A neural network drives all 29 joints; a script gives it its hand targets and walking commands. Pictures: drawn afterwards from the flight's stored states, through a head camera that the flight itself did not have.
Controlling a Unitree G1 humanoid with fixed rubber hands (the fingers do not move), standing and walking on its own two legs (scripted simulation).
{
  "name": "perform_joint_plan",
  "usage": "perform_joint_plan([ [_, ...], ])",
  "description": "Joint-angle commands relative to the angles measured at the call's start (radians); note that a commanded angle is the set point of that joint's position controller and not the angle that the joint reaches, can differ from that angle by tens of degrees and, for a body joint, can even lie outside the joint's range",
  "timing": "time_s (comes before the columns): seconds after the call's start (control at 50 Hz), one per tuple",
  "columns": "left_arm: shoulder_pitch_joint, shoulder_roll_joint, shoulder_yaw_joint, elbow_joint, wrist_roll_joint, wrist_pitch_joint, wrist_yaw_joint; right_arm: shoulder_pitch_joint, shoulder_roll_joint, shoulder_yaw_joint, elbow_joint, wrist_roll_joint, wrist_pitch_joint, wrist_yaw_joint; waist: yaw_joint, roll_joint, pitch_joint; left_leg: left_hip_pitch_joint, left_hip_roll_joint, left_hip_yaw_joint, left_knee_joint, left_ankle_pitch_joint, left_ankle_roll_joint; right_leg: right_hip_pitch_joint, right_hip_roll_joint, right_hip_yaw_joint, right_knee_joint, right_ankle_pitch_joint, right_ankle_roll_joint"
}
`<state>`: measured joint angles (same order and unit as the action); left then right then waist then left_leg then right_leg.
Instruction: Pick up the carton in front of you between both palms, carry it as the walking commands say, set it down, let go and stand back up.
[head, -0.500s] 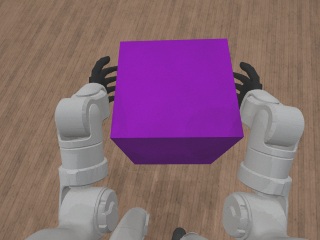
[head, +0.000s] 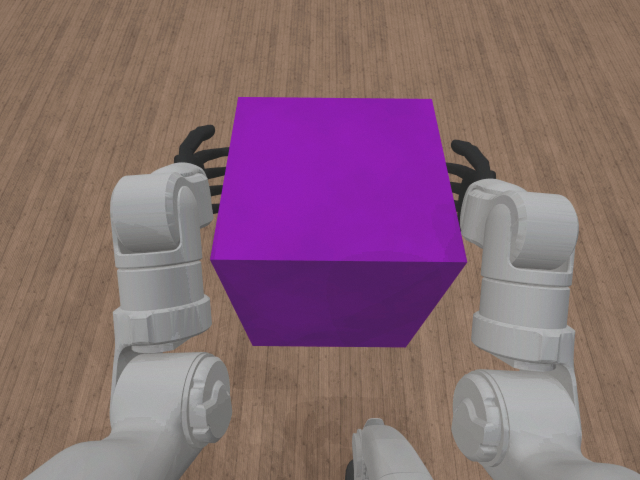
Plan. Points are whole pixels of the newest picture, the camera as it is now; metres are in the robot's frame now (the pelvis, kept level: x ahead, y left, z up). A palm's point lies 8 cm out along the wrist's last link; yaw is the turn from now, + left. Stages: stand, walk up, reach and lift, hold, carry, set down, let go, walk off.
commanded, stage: carry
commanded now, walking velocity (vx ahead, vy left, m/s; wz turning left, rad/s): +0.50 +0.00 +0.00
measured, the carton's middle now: (331, 236) +0.39 -0.03 +0.09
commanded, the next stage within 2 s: none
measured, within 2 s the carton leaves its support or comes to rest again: neither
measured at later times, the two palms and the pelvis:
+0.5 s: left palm (170, 4) +0.71 +0.17 +0.22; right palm (379, 1) +0.72 -0.13 +0.22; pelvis +0.33 +0.00 +0.03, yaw +1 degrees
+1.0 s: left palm out of the picture +1.01 +0.17 +0.25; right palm out of the picture +1.04 -0.13 +0.25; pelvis +0.64 -0.02 +0.10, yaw +1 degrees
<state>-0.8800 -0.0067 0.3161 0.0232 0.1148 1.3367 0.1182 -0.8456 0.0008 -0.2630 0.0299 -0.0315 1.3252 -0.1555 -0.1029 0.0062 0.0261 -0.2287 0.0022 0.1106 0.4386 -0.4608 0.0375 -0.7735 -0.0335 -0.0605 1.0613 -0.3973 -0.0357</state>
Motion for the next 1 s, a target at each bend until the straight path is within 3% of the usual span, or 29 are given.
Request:
perform_joint_plan([
  [0.0, -0.625, -0.937, -0.595, 0.031, -0.342, -0.007, -0.159, -0.840, 1.056, 0.627, -0.092, 0.490, -0.002, 0.275, 0.035, 0.137, -0.463, 0.322, 0.223, -0.172, -0.092, 0.521, 0.159, 0.097, 0.026, -0.081, -0.234, 0.050, -0.006],
  [0.04, -0.623, -0.948, -0.604, 0.076, -0.362, -0.002, -0.172, -0.813, 1.043, 0.613, -0.036, 0.464, 0.004, 0.275, 0.080, 0.163, -0.477, 0.257, 0.209, -0.090, 0.008, 0.782, 0.121, 0.313, 0.109, -0.188, -0.348, 0.039, -0.031],
  [0.06, -0.625, -0.968, -0.606, 0.107, -0.372, -0.003, -0.180, -0.793, 1.042, 0.605, -0.005, 0.452, 0.006, 0.275, 0.133, 0.132, -0.527, 0.181, 0.185, -0.010, 0.171, 0.939, 0.080, 0.543, 0.144, -0.222, -0.451, 0.120, -0.055],
  [0.08, -0.600, -0.984, -0.601, 0.138, -0.387, -0.006, -0.189, -0.790, 1.034, 0.598, 0.012, 0.436, 0.006, 0.275, 0.188, 0.078, -0.627, 0.032, 0.158, 0.014, 0.345, 0.825, 0.030, 0.837, 0.088, -0.124, -0.482, 0.115, -0.078],
  [0.1, -0.618, -0.975, -0.597, 0.143, -0.394, -0.015, -0.197, -0.792, 1.048, 0.579, 0.023, 0.421, 0.009, 0.277, 0.196, -0.177, -0.784, -0.260, 0.069, -0.027, 0.654, 0.416, -0.035, 1.132, -0.251, 0.452, -0.561, -0.125, -0.230],
  [0.12, -0.621, -1.019, -0.604, 0.148, -0.414, -0.024, -0.206, -0.821, 1.022, 0.568, 0.023, 0.403, 0.009, 0.278, 0.232, -0.314, -0.702, -0.473, -0.087, -0.088, 0.858, -0.079, -0.044, 1.132, -0.316, 0.804, -0.762, 0.005, -0.317],
  [0.14, -0.682, -1.043, -0.625, 0.088, -0.457, -0.024, -0.216, -0.830, 1.055, 0.566, 0.034, 0.394, 0.002, 0.273, 0.200, -0.198, -0.600, -0.579, -0.037, -0.168, 1.011, -0.064, -0.014, 1.090, -0.313, 0.708, -0.705, 0.162, -0.312],
  [0.16, -0.742, -1.097, -0.655, 0.043, -0.506, -0.028, -0.225, -0.806, 1.038, 0.542, 0.028, 0.373, -0.004, 0.264, 0.207, -0.069, -0.568, -0.623, -0.009, -0.168, 1.065, -0.034, 0.002, 1.041, -0.295, 0.587, -0.625, 0.357, -0.295],
  [0.18, -0.803, -1.124, -0.676, -0.010, -0.543, -0.034, -0.231, -0.788, 1.038, 0.529, 0.024, 0.354, -0.007, 0.252, 0.196, -0.011, -0.548, -0.630, 0.022, -0.167, 1.025, -0.004, 0.012, 0.993, -0.270, 0.477, -0.601, 0.443, -0.248],
  [0.22, -0.880, -1.165, -0.703, -0.079, -0.597, -0.039, -0.237, -0.756, 1.013, 0.505, 0.008, 0.316, -0.013, 0.227, 0.167, -0.035, -0.564, -0.587, 0.041, -0.151, 0.913, 0.043, 0.022, 0.955, -0.230, 0.367, -0.628, 0.332, -0.183],
  [0.3, -0.882, -1.135, -0.702, -0.128, -0.625, -0.034, -0.240, -0.731, 0.955, 0.506, -0.035, 0.268, -0.020, 0.189, 0.181, -0.089, -0.539, -0.621, 0.045, -0.086, 0.726, 0.022, 0.009, 0.944, -0.235, 0.281, -0.682, 0.300, -0.208],
  [0.38, -0.797, -1.077, -0.681, -0.049, -0.587, -0.016, -0.241, -0.687, 0.913, 0.519, 0.004, 0.242, -0.003, 0.179, 0.177, -0.150, -0.489, -0.409, 0.008, 0.015, 0.351, 0.090, -0.003, 0.826, -0.190, 0.116, -0.691, 0.361, -0.168],
  [0.4, -0.779, -1.067, -0.674, -0.017, -0.573, -0.014, -0.243, -0.683, 0.912, 0.525, 0.023, 0.245, 0.001, 0.184, 0.164, -0.168, -0.482, -0.328, -0.022, 0.068, 0.287, 0.090, 0.002, 0.800, -0.184, 0.084, -0.676, 0.392, -0.153],
  [0.44, -0.752, -1.063, -0.658, 0.044, -0.553, -0.010, -0.246, -0.676, 0.928, 0.529, 0.076, 0.258, 0.002, 0.198, 0.067, -0.129, -0.541, 0.044, -0.104, 0.165, 0.152, 0.173, 0.033, 0.672, -0.158, -0.033, -0.466, 0.630, -0.090],
  [0.46, -0.752, -1.059, -0.648, 0.068, -0.536, -0.007, -0.248, -0.655, 0.936, 0.522, 0.110, 0.272, -0.001, 0.206, 0.011, -0.045, -0.622, 0.327, -0.040, 0.058, 0.149, 0.160, 0.063, 0.528, -0.128, -0.075, -0.280, 0.590, -0.037],
  [0.48, -0.751, -1.057, -0.627, 0.079, -0.521, -0.003, -0.250, -0.660, 0.928, 0.523, 0.114, 0.279, -0.008, 0.214, -0.003, 0.233, -0.742, 0.542, 0.273, -0.522, 0.030, -0.072, 0.217, 0.260, -0.026, -0.055, 0.043, 0.292, 0.036],
  [0.5, -0.772, -1.040, -0.617, 0.085, -0.505, -0.002, -0.252, -0.682, 0.973, 0.530, 0.116, 0.305, -0.012, 0.223, -0.027, 0.325, -0.670, 0.585, 0.334, -0.837, -0.128, 0.101, 0.290, 0.033, 0.115, 0.019, 0.232, -0.159, 0.044],
  [0.54, -0.743, -1.046, -0.582, 0.102, -0.469, -0.008, -0.239, -0.799, 1.055, 0.583, 0.017, 0.395, -0.011, 0.243, 0.000, 0.063, -0.570, 0.506, 0.328, -0.637, 0.011, 0.457, 0.275, -0.096, 0.031, 0.101, 0.427, -0.120, 0.000],
  [0.56, -0.724, -1.046, -0.568, 0.102, -0.447, -0.010, -0.228, -0.867, 1.094, 0.610, -0.037, 0.443, -0.016, 0.251, 0.016, 0.006, -0.547, 0.460, 0.304, -0.537, 0.030, 0.526, 0.230, -0.099, 0.003, 0.100, 0.388, -0.087, -0.010],
  [0.6, -0.697, -1.024, -0.545, 0.075, -0.412, -0.014, -0.206, -0.957, 1.144, 0.643, -0.116, 0.510, -0.022, 0.261, 0.041, 0.040, -0.553, 0.419, 0.267, -0.427, 0.003, 0.416, 0.167, -0.061, -0.011, 0.090, 0.282, -0.049, -0.013],
  [0.72, -0.659, -0.951, -0.543, 0.039, -0.346, -0.004, -0.157, -0.934, 1.097, 0.625, -0.136, 0.526, -0.007, 0.266, 0.033, 0.113, -0.497, 0.341, 0.253, -0.255, -0.093, 0.375, 0.178, -0.001, -0.016, 0.000, -0.091, -0.028, 0.003],
  [0.78, -0.632, -0.941, -0.560, 0.092, -0.345, 0.005, -0.164, -0.866, 1.073, 0.610, -0.049, 0.490, 0.002, 0.270, 0.058, 0.157, -0.476, 0.238, 0.220, -0.122, -0.066, 0.535, 0.129, 0.254, 0.072, -0.146, -0.320, 0.025, -0.015],
  [0.82, -0.622, -0.969, -0.565, 0.153, -0.362, 0.001, -0.179, -0.818, 1.068, 0.596, 0.019, 0.462, 0.006, 0.273, 0.152, 0.107, -0.566, 0.101, 0.178, 0.012, 0.202, 0.852, 0.060, 0.669, 0.142, -0.220, -0.458, 0.120, -0.058],
  [0.84, -0.588, -0.988, -0.561, 0.183, -0.377, -0.004, -0.189, -0.825, 1.055, 0.588, 0.035, 0.445, 0.006, 0.274, 0.212, 0.038, -0.668, -0.075, 0.152, 0.011, 0.402, 0.649, 0.016, 0.961, 0.027, -0.039, -0.480, 0.042, -0.089],
  [0.86, -0.618, -0.975, -0.558, 0.187, -0.378, -0.019, -0.196, -0.827, 1.067, 0.563, 0.049, 0.426, 0.009, 0.279, 0.209, -0.284, -0.765, -0.360, 0.013, -0.018, 0.701, 0.269, -0.046, 1.152, -0.270, 0.575, -0.622, -0.115, -0.253],
  [0.88, -0.636, -1.017, -0.577, 0.167, -0.408, -0.023, -0.205, -0.857, 1.048, 0.561, 0.052, 0.411, 0.006, 0.279, 0.225, -0.290, -0.657, -0.522, -0.063, -0.112, 0.893, -0.077, -0.042, 1.120, -0.307, 0.785, -0.748, 0.077, -0.297],
  [0.92, -0.770, -1.096, -0.635, 0.050, -0.506, -0.026, -0.224, -0.814, 1.053, 0.527, 0.057, 0.378, -0.005, 0.263, 0.204, -0.038, -0.563, -0.643, 0.004, -0.157, 1.058, -0.032, -0.005, 1.041, -0.288, 0.545, -0.602, 0.431, -0.273],
  [0.94, -0.832, -1.122, -0.657, -0.004, -0.545, -0.030, -0.230, -0.794, 1.050, 0.511, 0.050, 0.359, -0.007, 0.250, 0.193, -0.004, -0.552, -0.645, 0.029, -0.159, 1.008, -0.003, 0.005, 1.000, -0.260, 0.453, -0.591, 0.455, -0.227],
  [0.98, -0.907, -1.159, -0.683, -0.073, -0.601, -0.034, -0.237, -0.767, 1.019, 0.488, 0.031, 0.321, -0.010, 0.223, 0.167, -0.055, -0.567, -0.601, 0.042, -0.141, 0.905, 0.031, 0.015, 0.961, -0.227, 0.359, -0.624, 0.325, -0.172],
])
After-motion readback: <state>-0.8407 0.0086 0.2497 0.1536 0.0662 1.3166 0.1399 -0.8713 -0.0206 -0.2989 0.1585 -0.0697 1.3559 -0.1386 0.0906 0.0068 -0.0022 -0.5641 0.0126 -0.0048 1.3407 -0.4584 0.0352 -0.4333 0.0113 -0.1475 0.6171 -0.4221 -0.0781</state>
